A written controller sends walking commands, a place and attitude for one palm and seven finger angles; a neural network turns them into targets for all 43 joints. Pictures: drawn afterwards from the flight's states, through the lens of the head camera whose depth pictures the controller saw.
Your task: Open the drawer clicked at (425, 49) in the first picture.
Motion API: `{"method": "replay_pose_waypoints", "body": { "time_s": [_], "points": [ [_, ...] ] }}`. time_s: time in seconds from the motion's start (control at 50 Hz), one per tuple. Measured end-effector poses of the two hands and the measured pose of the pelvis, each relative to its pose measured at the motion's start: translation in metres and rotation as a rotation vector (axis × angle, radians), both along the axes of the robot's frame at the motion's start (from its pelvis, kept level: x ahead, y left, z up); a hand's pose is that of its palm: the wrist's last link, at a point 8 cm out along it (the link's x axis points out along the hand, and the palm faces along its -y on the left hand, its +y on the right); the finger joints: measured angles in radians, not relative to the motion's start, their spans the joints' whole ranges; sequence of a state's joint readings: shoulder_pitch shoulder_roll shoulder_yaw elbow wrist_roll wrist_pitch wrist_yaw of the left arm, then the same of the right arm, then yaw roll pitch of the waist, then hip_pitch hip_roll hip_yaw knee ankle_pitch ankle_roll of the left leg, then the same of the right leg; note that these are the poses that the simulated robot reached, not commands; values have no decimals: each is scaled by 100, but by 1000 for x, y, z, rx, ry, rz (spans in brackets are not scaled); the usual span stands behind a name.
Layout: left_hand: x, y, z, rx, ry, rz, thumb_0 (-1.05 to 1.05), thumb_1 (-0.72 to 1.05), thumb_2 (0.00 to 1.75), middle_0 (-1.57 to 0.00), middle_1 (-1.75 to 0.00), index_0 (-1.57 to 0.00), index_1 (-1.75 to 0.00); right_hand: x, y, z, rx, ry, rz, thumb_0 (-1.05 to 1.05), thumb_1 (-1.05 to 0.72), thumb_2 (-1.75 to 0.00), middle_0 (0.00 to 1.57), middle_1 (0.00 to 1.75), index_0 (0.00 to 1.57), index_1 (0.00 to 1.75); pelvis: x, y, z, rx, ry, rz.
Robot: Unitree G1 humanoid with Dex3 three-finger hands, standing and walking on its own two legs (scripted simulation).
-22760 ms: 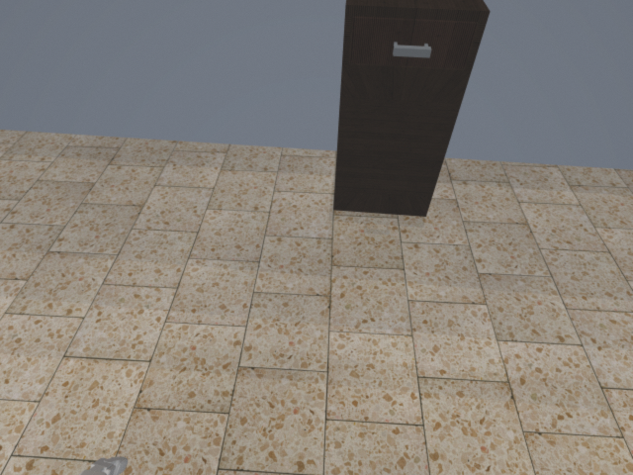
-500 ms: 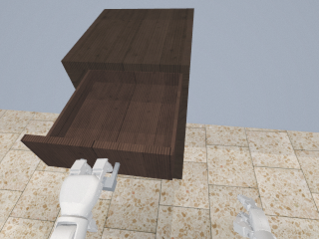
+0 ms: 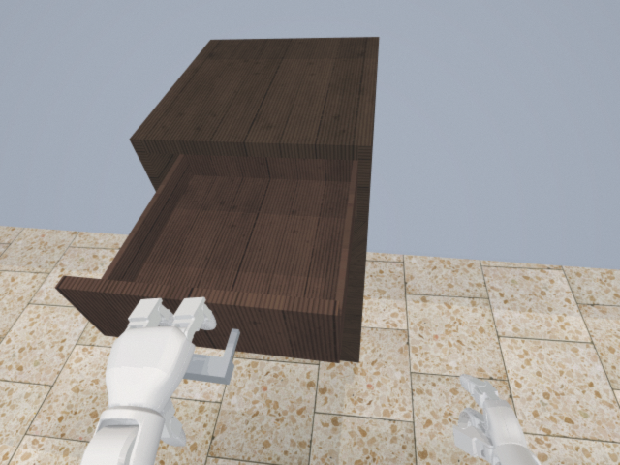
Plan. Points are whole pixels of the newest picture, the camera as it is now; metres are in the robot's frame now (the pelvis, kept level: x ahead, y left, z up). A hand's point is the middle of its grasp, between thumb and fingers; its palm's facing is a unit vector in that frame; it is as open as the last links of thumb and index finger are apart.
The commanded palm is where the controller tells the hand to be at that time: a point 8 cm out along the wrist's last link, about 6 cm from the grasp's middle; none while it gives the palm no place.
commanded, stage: lift the hand off the handle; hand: left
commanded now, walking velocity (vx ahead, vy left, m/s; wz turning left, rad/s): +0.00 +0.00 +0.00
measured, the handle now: (194, 349) +0.25 +0.21 +0.01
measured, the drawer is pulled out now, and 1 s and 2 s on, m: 0.30 0.30 0.30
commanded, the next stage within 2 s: draw the hand back to the body in 0.88 s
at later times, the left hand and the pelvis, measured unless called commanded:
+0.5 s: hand (153, 336) +0.21 +0.21 +0.11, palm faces +0.14 -0.12 -0.98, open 13.8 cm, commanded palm +0.17 +0.20 +0.17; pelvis +0.01 +0.00 +0.01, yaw +0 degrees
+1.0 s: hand (145, 321) +0.21 +0.20 +0.16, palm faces +0.15 -0.12 -0.98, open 13.9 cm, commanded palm +0.17 +0.20 +0.21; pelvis +0.00 +0.00 +0.02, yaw +0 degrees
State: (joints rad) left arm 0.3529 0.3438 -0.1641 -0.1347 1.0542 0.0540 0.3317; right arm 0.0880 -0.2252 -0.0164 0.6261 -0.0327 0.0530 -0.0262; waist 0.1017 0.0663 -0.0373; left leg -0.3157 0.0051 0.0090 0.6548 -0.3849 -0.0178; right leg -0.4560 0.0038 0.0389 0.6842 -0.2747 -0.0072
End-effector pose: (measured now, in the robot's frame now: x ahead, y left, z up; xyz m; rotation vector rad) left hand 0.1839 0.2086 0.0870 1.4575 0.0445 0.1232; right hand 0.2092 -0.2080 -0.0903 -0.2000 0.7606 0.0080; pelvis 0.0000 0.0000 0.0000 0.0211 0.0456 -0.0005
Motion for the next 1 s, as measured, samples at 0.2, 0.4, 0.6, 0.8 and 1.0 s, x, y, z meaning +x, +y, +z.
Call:
{"method": "replay_pose_waypoints", "body": {
  "time_s": [0.2,0.4,0.6,0.8,1.0],
  "points": [
    [-4,-2,35,-11,-58,-7,0,-49,30,-32,-121,-36,-122,18,13,11,42,-28,49,2,-90,-90,20,30,20,30,9,2,6,-5,-24,-6],
    [-1,1,62,-16,-73,2,0,-50,30,-32,-121,-33,-120,29,23,20,61,-38,85,2,-90,-90,20,30,20,30,13,4,12,-12,-54,-2],
    [0,5,92,-10,-104,-13,0,-49,30,-32,-121,-32,-120,31,24,28,69,-43,87,2,-90,-90,20,30,20,30,14,6,17,-17,-84,-5],
    [-1,-3,118,-7,-138,-43,0,-50,30,-32,-121,-32,-120,30,24,32,76,-37,97,2,-90,-90,20,30,20,30,9,6,19,-16,-111,0],
    [-2,-8,118,-10,-95,-42,0,-50,30,-32,-121,-32,-120,23,24,32,109,-42,99,2,-90,-90,20,30,20,30,1,0,20,-11,-120,-2]
  ]
}}
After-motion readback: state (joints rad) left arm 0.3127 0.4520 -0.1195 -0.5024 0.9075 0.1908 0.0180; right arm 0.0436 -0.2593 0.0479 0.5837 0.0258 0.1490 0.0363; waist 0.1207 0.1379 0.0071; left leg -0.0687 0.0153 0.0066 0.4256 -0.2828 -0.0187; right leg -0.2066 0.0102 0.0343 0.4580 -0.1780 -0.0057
